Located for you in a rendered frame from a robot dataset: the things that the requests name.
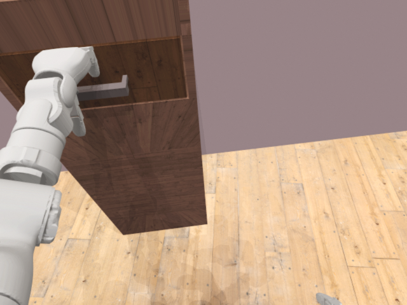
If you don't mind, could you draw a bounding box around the drawer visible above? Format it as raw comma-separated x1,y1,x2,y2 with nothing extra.
0,36,187,109

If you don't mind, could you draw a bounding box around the robot left forearm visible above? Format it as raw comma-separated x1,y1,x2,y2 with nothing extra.
0,67,77,186

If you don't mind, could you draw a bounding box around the handle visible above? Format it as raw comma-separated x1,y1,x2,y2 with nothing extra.
77,75,129,101

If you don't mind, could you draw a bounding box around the cabinet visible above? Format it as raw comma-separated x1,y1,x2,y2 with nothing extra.
0,0,207,235

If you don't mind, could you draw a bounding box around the robot left hand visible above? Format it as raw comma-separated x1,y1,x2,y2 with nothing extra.
32,46,100,137

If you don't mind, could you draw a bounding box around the robot left upper arm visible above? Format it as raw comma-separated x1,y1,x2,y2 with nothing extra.
0,179,62,305

